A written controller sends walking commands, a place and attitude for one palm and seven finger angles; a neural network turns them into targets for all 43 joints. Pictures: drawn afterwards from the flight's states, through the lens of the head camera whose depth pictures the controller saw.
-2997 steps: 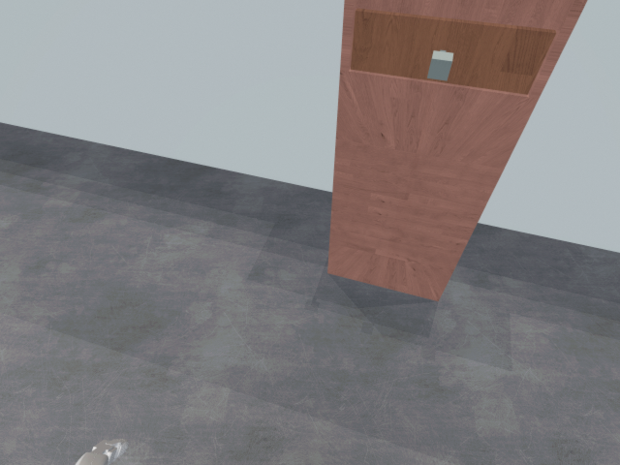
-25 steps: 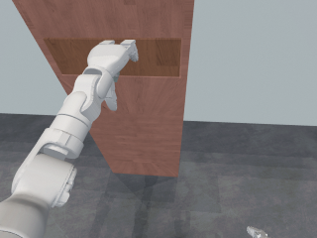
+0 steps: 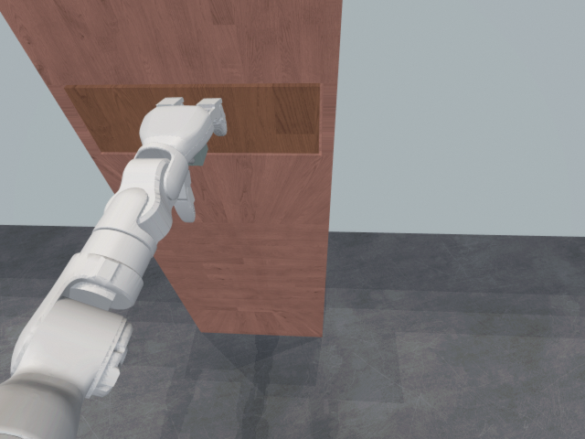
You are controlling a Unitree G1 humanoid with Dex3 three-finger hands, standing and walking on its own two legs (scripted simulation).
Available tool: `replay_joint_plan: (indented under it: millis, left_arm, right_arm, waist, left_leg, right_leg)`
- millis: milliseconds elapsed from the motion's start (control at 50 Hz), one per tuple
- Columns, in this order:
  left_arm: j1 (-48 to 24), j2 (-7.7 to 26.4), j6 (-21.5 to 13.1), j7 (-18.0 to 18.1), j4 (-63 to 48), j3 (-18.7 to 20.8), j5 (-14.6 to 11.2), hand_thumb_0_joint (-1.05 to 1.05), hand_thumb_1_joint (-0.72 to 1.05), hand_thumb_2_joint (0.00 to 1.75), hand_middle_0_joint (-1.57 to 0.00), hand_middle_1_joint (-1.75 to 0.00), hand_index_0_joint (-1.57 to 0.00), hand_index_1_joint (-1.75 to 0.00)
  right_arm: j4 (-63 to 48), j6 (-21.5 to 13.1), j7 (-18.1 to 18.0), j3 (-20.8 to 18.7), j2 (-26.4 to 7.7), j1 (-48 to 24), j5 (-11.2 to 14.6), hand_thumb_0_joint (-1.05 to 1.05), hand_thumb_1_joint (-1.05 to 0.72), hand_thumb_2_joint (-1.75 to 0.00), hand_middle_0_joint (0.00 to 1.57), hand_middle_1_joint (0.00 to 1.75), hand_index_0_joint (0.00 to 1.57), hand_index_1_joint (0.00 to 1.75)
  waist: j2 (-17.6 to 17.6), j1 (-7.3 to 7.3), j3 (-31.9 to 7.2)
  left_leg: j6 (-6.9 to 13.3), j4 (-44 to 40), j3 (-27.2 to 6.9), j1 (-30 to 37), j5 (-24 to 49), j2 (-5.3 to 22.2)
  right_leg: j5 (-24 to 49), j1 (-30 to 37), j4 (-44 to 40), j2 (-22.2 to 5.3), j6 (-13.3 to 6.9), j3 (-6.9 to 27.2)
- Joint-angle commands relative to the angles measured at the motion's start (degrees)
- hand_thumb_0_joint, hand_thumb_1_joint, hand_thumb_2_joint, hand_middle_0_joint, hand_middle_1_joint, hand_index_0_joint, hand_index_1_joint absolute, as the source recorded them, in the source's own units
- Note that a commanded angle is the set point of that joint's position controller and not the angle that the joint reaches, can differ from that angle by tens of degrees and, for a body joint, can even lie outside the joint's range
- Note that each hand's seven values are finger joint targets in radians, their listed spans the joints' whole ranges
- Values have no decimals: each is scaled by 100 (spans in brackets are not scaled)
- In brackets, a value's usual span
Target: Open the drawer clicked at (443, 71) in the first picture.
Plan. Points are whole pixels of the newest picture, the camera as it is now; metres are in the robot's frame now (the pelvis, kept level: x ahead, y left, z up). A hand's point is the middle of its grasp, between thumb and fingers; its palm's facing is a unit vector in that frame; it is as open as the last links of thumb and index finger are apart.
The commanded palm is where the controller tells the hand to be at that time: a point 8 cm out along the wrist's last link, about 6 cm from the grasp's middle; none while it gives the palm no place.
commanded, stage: lower the fingers behind the handle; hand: left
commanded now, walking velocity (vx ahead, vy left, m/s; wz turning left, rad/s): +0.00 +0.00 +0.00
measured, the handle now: (193, 138) +0.52 +0.16 +0.14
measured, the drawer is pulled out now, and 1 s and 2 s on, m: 0.00 0.00 0.03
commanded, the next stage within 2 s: close the thumb around the handle in 0.54 s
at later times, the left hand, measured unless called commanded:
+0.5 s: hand (192, 165) +0.46 +0.15 +0.13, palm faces -0.04 -0.02 -1.00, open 13.8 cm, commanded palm +0.44 +0.15 +0.19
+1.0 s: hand (193, 166) +0.47 +0.15 +0.13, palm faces +0.01 -0.04 -1.00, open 10.2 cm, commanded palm +0.44 +0.15 +0.19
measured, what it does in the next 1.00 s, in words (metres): stands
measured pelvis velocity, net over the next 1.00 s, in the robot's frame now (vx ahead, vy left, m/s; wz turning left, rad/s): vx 0.01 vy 0.00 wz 0.00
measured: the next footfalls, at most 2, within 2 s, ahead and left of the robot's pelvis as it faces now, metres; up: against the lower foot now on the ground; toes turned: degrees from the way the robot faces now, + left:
none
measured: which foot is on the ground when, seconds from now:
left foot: down 0.00-1.00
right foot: down 0.00-1.00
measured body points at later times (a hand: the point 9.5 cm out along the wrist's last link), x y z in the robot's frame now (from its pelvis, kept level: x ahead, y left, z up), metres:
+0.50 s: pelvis +0.00 -0.01 +0.00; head +0.04 -0.04 +0.45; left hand +0.46 +0.15 +0.19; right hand +0.11 -0.26 -0.14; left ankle +0.00 +0.12 -0.73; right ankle -0.06 -0.11 -0.73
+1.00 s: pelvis +0.01 +0.00 +0.00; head +0.04 -0.02 +0.45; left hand +0.46 +0.15 +0.18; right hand +0.10 -0.25 -0.14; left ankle +0.00 +0.12 -0.73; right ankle -0.06 -0.11 -0.73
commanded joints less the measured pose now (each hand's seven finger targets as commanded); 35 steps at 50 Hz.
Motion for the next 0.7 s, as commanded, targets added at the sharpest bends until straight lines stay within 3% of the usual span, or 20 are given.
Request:
replay_joint_plan:
  millis: [0,20,60,100,180,280,340,400,420,520,620,680]
  left_arm:
    - [-2280,622,-62,151,-765,292,-41,0,-50,30,-30,-120,-30,-120]
    - [-2300,748,-45,173,-785,378,7,0,-50,30,-30,-120,-30,-120]
    - [-2310,647,0,188,-868,282,29,0,-50,30,-30,-120,-30,-120]
    - [-2158,476,102,189,-705,164,55,0,-50,30,-30,-120,-30,-120]
    - [-2194,767,156,145,-877,351,84,0,-50,30,-30,-120,-30,-120]
    - [-2261,494,183,47,-759,105,33,0,-50,30,-30,-120,-30,-120]
    - [-2261,788,123,-12,-662,319,24,0,-50,30,-30,-120,-30,-120]
    - [-2235,731,88,-66,-467,276,13,0,-50,30,-30,-120,-30,-120]
    - [-2372,707,50,-78,-523,230,12,0,-50,30,-30,-120,-30,-120]
    - [-2354,798,-259,-37,-1051,371,-38,0,-50,30,-30,-120,-30,-120]
    - [-2116,815,-322,106,-1109,463,-70,0,-50,30,-30,-120,-30,-120]
    - [-2209,684,-261,218,-1211,365,-65,0,-33,37,-31,-122,-31,-122]
  right_arm:
    - [-616,-131,33,-181,-592,-206,-14,0,-90,-90,20,30,20,30]
    - [-598,-115,36,-189,-607,-218,-14,0,-90,-90,20,30,20,30]
    - [-620,-91,51,-191,-590,-242,-26,0,-90,-90,20,30,20,30]
    - [-626,-59,58,-181,-581,-263,-31,0,-90,-90,20,30,20,30]
    - [-685,4,49,-157,-579,-349,-40,0,-90,-90,20,30,20,30]
    - [-698,33,37,-126,-540,-416,-21,0,-90,-90,20,30,20,30]
    - [-709,37,-12,-104,-569,-385,-33,0,-90,-90,20,30,20,30]
    - [-681,34,-40,-83,-553,-327,-20,0,-90,-90,20,30,20,30]
    - [-663,36,-36,-87,-552,-331,-17,0,-90,-90,20,30,20,30]
    - [-755,-1,-26,-132,-510,-290,-55,0,-90,-90,20,30,20,30]
    - [-723,-9,12,-167,-516,-268,-41,0,-90,-90,20,30,20,30]
    - [-703,-30,52,-210,-514,-252,-35,0,-90,-90,20,30,20,30]
  waist:
    - [-549,-79,-1625]
    - [-504,-75,-1685]
    - [-515,-71,-1870]
    - [-571,-98,-1723]
    - [-585,-43,-1921]
    - [-591,-148,-1566]
    - [-775,-105,-1648]
    - [-900,-155,-1554]
    - [-815,-182,-1509]
    - [-598,-68,-2011]
    - [-524,-36,-1867]
    - [-393,-51,-1898]
  left_leg:
    - [213,30,233,1365,2024,5]
    - [199,42,238,1370,2047,10]
    - [218,107,264,1402,2217,-15]
    - [210,129,278,1340,2175,-20]
    - [221,162,293,1275,2251,-59]
    - [224,146,272,1245,1992,-56]
    - [238,141,271,1147,1948,-80]
    - [239,145,270,1033,1862,-89]
    - [229,141,278,1055,1827,-76]
    - [249,214,263,1229,2138,-108]
    - [227,207,250,1245,2218,-70]
    - [221,218,232,1384,2300,-44]
  right_leg:
    - [2544,120,-307,36,-55,-287]
    - [2558,125,-272,35,-59,-280]
    - [2842,238,-237,21,-54,-247]
    - [2851,151,-235,23,-40,-267]
    - [3159,426,-174,-9,-29,-211]
    - [2878,170,-240,-2,-13,-239]
    - [2956,354,-246,-36,-9,-195]
    - [3008,302,-236,-44,25,-193]
    - [2952,236,-244,-47,24,-191]
    - [3227,482,-137,-40,-3,-155]
    - [3104,353,-136,5,-25,-217]
    - [2952,228,-132,41,-44,-251]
